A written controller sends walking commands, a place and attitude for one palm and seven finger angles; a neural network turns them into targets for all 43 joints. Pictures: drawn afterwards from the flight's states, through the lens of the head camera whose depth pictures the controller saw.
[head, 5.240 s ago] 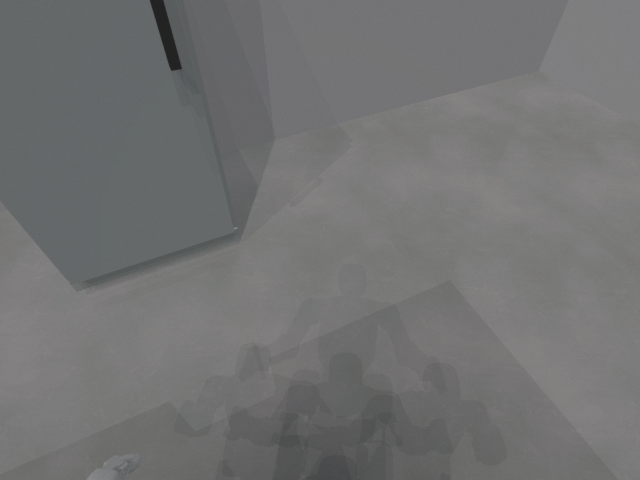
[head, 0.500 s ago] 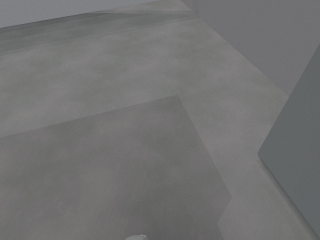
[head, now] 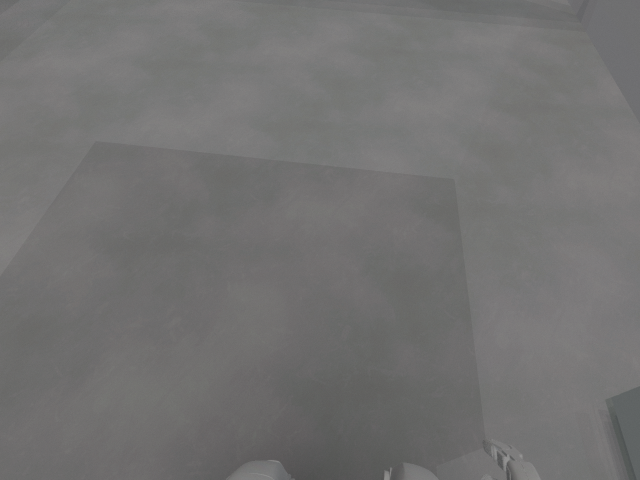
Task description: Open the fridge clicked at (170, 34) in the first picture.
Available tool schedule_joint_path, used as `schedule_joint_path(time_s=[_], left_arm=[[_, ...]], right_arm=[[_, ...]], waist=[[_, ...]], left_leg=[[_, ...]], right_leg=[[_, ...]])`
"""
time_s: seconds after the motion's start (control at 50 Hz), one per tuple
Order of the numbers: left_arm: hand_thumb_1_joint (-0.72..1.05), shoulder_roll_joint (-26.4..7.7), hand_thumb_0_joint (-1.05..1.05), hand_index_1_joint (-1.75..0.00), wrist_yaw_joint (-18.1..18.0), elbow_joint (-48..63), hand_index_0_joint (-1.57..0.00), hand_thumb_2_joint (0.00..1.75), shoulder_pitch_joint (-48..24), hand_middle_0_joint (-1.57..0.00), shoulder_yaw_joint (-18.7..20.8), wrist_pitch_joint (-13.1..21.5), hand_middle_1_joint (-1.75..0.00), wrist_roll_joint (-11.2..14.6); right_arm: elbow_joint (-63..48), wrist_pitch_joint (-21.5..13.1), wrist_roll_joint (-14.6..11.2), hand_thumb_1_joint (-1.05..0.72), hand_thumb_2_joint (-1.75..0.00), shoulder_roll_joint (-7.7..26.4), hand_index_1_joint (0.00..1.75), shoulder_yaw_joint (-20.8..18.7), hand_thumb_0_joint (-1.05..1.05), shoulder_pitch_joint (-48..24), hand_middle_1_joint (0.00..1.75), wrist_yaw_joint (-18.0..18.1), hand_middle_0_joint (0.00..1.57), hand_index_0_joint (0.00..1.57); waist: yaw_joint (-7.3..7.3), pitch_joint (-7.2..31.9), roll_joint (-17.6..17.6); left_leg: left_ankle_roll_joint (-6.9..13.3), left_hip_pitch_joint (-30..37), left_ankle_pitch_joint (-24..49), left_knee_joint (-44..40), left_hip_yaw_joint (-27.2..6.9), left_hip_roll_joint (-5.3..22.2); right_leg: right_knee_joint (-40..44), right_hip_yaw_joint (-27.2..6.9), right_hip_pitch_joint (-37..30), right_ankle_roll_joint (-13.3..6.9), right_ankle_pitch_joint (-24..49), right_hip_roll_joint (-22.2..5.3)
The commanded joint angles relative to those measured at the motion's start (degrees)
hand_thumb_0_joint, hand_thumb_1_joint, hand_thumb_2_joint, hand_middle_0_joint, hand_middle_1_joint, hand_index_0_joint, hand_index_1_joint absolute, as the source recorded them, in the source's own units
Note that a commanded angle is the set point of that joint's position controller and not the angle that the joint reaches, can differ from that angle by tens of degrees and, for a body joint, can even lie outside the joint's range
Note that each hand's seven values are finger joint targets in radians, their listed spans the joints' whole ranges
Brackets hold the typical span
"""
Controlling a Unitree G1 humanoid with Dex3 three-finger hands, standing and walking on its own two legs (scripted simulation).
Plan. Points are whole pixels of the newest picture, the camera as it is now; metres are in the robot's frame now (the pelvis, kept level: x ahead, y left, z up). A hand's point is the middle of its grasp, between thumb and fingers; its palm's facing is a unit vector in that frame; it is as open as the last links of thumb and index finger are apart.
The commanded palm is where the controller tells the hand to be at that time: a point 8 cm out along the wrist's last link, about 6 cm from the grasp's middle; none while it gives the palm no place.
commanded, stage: turn to face it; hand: right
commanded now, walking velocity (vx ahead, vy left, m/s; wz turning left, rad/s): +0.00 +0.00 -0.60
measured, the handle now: out of the picture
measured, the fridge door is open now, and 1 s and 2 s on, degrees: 0 0 0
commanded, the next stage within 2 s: none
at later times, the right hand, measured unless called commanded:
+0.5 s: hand out of the picture +0.08 -0.24 -0.16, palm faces +0.16 +0.96 -0.22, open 7.4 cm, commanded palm none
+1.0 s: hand out of the picture +0.01 -0.16 -0.13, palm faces +0.45 +0.85 -0.27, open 7.3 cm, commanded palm none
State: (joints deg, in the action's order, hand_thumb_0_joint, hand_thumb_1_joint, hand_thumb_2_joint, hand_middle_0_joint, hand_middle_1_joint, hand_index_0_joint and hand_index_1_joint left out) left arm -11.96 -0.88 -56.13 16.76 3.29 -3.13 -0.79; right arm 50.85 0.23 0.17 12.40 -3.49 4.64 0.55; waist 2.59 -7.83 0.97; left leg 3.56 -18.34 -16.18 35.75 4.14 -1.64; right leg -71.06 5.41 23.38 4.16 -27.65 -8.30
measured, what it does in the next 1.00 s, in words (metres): steps on the spot, turning right: right foot, then left foot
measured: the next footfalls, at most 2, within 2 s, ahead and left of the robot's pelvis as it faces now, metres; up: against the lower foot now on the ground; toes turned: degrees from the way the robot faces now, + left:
right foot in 0.26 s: +0.12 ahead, -0.15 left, +0.00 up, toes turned -8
left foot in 0.70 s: +0.08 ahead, +0.11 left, +0.00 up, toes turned -13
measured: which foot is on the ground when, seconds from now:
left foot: down 0.00-0.30, up 0.32-0.68, down 0.70-1.00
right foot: up 0.00-0.24, down 0.26-0.70, up 0.72-1.00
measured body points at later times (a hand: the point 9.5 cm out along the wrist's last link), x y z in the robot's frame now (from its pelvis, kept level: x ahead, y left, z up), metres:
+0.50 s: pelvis +0.04 -0.04 +0.01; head +0.08 -0.05 +0.46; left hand +0.10 +0.20 -0.13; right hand +0.07 -0.29 -0.14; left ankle +0.02 +0.11 -0.66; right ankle +0.08 -0.14 -0.72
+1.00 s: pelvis +0.02 +0.04 +0.02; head +0.05 +0.06 +0.47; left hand +0.21 +0.26 -0.13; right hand -0.02 -0.21 -0.11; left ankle +0.04 +0.12 -0.72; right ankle -0.06 -0.11 -0.64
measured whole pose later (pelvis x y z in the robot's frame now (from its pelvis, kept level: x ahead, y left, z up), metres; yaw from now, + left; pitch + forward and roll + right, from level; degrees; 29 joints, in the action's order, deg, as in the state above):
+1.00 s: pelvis +0.02 +0.04 +0.02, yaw -26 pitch -1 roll -3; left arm -16.1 1.6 -53.8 10.1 5.7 -5.2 -1.6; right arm 52.2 0.2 1.2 9.3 -1.9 12.8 1.7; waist 1.0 -3.6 0.8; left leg 1.9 -9.9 -17.8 28.8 11.9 5.9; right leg -62.3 0.9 28.2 5.0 -21.6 -2.9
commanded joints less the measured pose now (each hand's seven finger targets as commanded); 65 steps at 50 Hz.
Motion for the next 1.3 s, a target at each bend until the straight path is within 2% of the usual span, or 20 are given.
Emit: schedule_joint_path(time_s=[0.0, 0.22, 0.26, 0.3, 0.44, 0.56, 0.64, 0.66, 0.7, 0.72, 0.74, 0.78, 0.82, 0.94, 1.1, 1.14, 1.16, 1.18, 1.2, 1.28], left_arm=[[0.90, -4.1, 0.00, -0.30, 0.0, 4.2, -0.20, 0.90, 1.9, -0.20, 0.6, 0.9, -0.30, -0.8], [0.90, -3.0, 0.00, -0.30, 0.7, 0.8, -0.20, 0.90, 1.0, -0.20, -0.8, 2.9, -0.30, 0.0], [0.90, -8.6, 0.00, -0.30, 0.8, 1.4, -0.20, 0.90, 2.5, -0.20, 0.3, 3.2, -0.30, -0.5], [0.90, -10.0, 0.00, -0.30, 0.1, 1.4, -0.20, 0.90, 2.0, -0.20, 0.7, 2.8, -0.30, -1.2], [0.90, -9.9, 0.00, -0.30, -0.2, 3.5, -0.20, 0.90, 0.2, -0.20, 2.1, 2.7, -0.30, -0.8], [0.90, -11.3, 0.00, -0.30, 0.3, 4.4, -0.20, 0.90, 0.4, -0.20, 3.3, 1.9, -0.30, -0.9], [0.90, -11.4, 0.00, -0.30, 0.8, 6.4, -0.20, 0.90, -4.6, -0.20, 4.0, 1.0, -0.30, -0.6], [0.90, -9.9, 0.00, -0.30, 1.1, 7.2, -0.20, 0.90, -5.8, -0.20, 3.9, 0.8, -0.30, -0.3], [0.90, -6.0, 0.00, -0.30, 1.3, 9.5, -0.20, 0.90, -7.6, -0.20, 3.4, 0.7, -0.30, -0.6], [0.90, -8.0, 0.00, -0.30, 1.7, 9.4, -0.20, 0.90, -8.0, -0.20, 3.8, 0.4, -0.30, -0.9], [0.90, -7.4, 0.00, -0.30, 1.9, 8.3, -0.20, 0.90, -7.0, -0.20, 3.9, -0.3, -0.30, -1.0], [0.90, -6.6, 0.00, -0.30, 2.5, 5.7, -0.20, 0.90, -4.6, -0.20, 3.6, -0.6, -0.30, -1.0], [0.90, -5.8, 0.00, -0.30, 2.6, 5.2, -0.20, 0.90, -4.1, -0.20, 3.2, -0.5, -0.30, -0.7], [0.90, -6.2, 0.00, -0.30, 2.7, 7.6, -0.20, 0.90, -11.7, -0.20, 2.5, -0.7, -0.30, -0.5], [0.90, -5.9, 0.00, -0.30, 2.5, 9.0, -0.20, 0.90, -12.5, -0.20, 1.2, 0.7, -0.30, 0.1], [0.90, -7.7, 0.00, -0.30, 2.5, 8.1, -0.20, 0.90, -7.9, -0.20, 1.7, 1.3, -0.30, -0.1], [0.90, -11.9, 0.00, -0.30, 2.3, 7.3, -0.20, 0.90, -3.8, -0.20, 2.8, 1.9, -0.30, -0.4], [0.90, -18.6, 0.00, -0.30, 1.8, 6.9, -0.20, 0.90, 0.0, -0.20, 4.4, 2.3, -0.30, -0.4], [0.90, -19.3, 0.00, -0.30, 1.4, 5.2, -0.20, 0.90, 3.0, -0.20, 4.3, 1.8, -0.30, 0.2], [0.90, -13.3, 0.00, -0.30, 0.4, 8.0, -0.20, 0.90, -7.9, -0.20, 2.5, 2.2, -0.30, -0.4]], right_arm=[[-2.4, -0.5, 0.8, -0.90, -0.90, 9.5, 0.30, -1.7, 0.00, 2.0, 0.30, 0.9, 0.20, 0.20], [2.2, -0.7, 0.5, -0.90, -0.90, 6.6, 0.30, -0.2, 0.00, 6.2, 0.30, 1.4, 0.20, 0.20], [1.7, 0.3, 0.2, -0.90, -0.90, 2.8, 0.30, -0.1, 0.00, 9.5, 0.30, 1.4, 0.20, 0.20], [0.7, 0.7, 0.5, -0.90, -0.90, 2.8, 0.30, -0.1, 0.00, 6.0, 0.30, 1.5, 0.20, 0.20], [0.2, 0.6, 0.5, -0.90, -0.90, 2.3, 0.30, -1.1, 0.00, 4.2, 0.30, 0.4, 0.20, 0.20], [-0.9, 0.7, 0.1, -0.90, -0.90, 2.1, 0.30, -1.3, 0.00, 3.8, 0.30, 0.8, 0.20, 0.20], [0.4, 0.6, -0.2, -0.90, -0.90, 4.0, 0.30, -1.7, 0.00, 10.7, 0.30, 1.0, 0.20, 0.20], [1.1, 0.3, 0.1, -0.90, -0.90, 5.9, 0.30, -2.3, 0.00, 14.0, 0.30, 1.3, 0.20, 0.20], [-1.0, 0.3, 1.2, -0.90, -0.90, 14.4, 0.30, -3.2, 0.00, 11.1, 0.30, 2.0, 0.20, 0.20], [-2.4, 0.3, 1.1, -0.90, -0.90, 12.6, 0.30, -2.6, 0.00, 7.0, 0.30, 2.1, 0.20, 0.20], [-2.8, -0.2, 1.0, -0.90, -0.90, 10.2, 0.30, -2.7, 0.00, 4.0, 0.30, 2.3, 0.20, 0.20], [-3.4, -0.6, 0.9, -0.90, -0.90, 7.6, 0.30, -1.1, 0.00, 1.5, 0.30, 1.7, 0.20, 0.20], [-2.9, -1.0, 0.9, -0.90, -0.90, 7.4, 0.30, -0.9, 0.00, 4.7, 0.30, 1.5, 0.20, 0.20], [-1.0, -0.9, 1.3, -0.90, -0.90, 9.1, 0.30, -1.2, 0.00, 12.0, 0.30, 1.6, 0.20, 0.20], [-0.5, -0.1, 1.7, -0.90, -0.90, 12.4, 0.30, -2.4, 0.00, 11.9, 0.30, 1.3, 0.20, 0.20], [-0.6, 0.1, 1.0, -0.90, -0.90, 12.3, 0.30, -2.6, 0.00, 10.4, 0.30, 1.0, 0.20, 0.20], [-1.5, 0.3, 0.6, -0.90, -0.90, 10.8, 0.30, -2.4, 0.00, 10.7, 0.30, 0.7, 0.20, 0.20], [-4.3, 0.3, 0.2, -0.90, -0.90, 6.8, 0.30, -1.3, 0.00, 8.5, 0.30, 0.2, 0.20, 0.20], [-5.6, 1.1, 0.8, -0.90, -0.90, 7.5, 0.30, -1.0, 0.00, 4.9, 0.30, 0.6, 0.20, 0.20], [-3.2, 1.5, 0.7, -0.90, -0.90, 7.8, 0.30, -1.7, 0.00, 4.9, 0.30, 0.3, 0.20, 0.20]], waist=[[-0.59, 8.5, -6.3], [-1.79, 8.2, -6.2], [-2.40, 7.0, 12.4], [-1.21, 3.7, 17.1], [-0.61, 12.3, 5.7], [0.58, 15.0, 8.8], [-3.09, 14.6, 8.0], [-4.85, 15.0, 4.1], [-5.76, 9.3, -19.6], [-3.87, 6.4, -12.0], [-1.96, 4.7, -15.7], [0.16, 1.1, -9.5], [-0.76, 3.2, -9.7], [-4.69, 5.0, -10.6], [-5.08, 10.3, -13.2], [-2.28, 13.1, -10.0], [0.16, 16.7, -0.4], [2.52, 17.0, 17.4], [3.20, 17.3, 12.8], [-1.05, 9.5, 9.5]], left_leg=[[5.4, 3.3, 22.5, -17.3, -12.7, 14.6], [1.0, 4.4, 15.4, -10.0, -4.9, 13.4], [-4.5, -2.1, -1.8, 1.2, 0.7, 6.9], [-5.7, -5.0, -17.9, 18.1, -0.9, 3.9], [-6.8, -9.8, -10.7, 20.7, -3.4, 4.4], [-7.1, -6.0, -11.4, 11.6, -3.6, 2.7], [-6.3, 8.9, -1.9, -7.1, -1.7, 1.2], [-5.3, 16.8, 0.8, -15.6, -3.7, 4.8], [4.0, 13.0, -5.8, -25.3, -27.4, 30.2], [4.8, 4.2, -6.8, -25.1, -21.9, 29.1], [3.1, 2.5, -4.6, -24.7, -19.4, 25.7], [1.1, 1.9, 6.2, -20.6, -9.0, 19.7], [0.7, 7.1, 14.6, -18.0, -4.3, 18.3], [2.7, 14.6, 23.0, -16.3, -2.8, 21.4], [2.7, 16.1, 31.4, -9.3, 1.5, 24.0], [-0.9, 13.1, 28.3, -0.9, 5.9, 22.3], [-4.4, 3.4, 19.5, 10.1, 7.8, 19.2], [-9.1, -15.8, -18.7, 22.9, 7.4, 10.5], [-8.8, -17.4, -22.9, 28.5, 0.9, 9.9], [-9.1, -15.1, -10.1, 31.4, -3.1, 9.8]], right_leg=[[4.0, -2.8, 4.1, 1.1, 5.7, -0.5], [41.3, -1.1, -11.6, -1.0, 20.4, 4.0], [47.5, -17.2, -12.6, -7.1, 38.3, -7.8], [56.5, -27.2, -6.7, -14.1, 33.9, -12.8], [52.1, -20.2, -16.0, -13.6, 32.6, -6.1], [50.9, -24.8, -16.3, -14.0, 32.4, -5.1], [48.8, -24.4, -5.8, -10.3, 24.9, -0.5], [45.5, -21.8, 1.2, -7.3, 17.1, 2.5], [17.9, -7.8, 16.4, -1.0, -4.8, 11.5], [9.8, -10.4, 13.0, -2.0, -2.1, 8.5], [7.0, -10.6, 13.2, -2.1, -0.2, 7.5], [1.1, -7.6, 12.3, -0.9, 6.4, 6.6], [0.9, -5.8, 12.8, 0.1, 8.3, 6.8], [9.7, -3.3, 11.6, 1.4, 4.8, 5.5], [31.4, 1.6, -1.2, -1.1, 3.6, 6.2], [44.3, 1.4, -10.6, -2.1, 14.0, 6.2], [48.8, -5.8, -22.7, -4.9, 26.5, 1.0], [48.8, -26.8, -31.8, -13.0, 53.6, -15.1], [47.4, -25.2, -29.9, -17.5, 61.8, -18.1], [49.3, -16.2, -17.3, -13.6, 45.3, -7.6]])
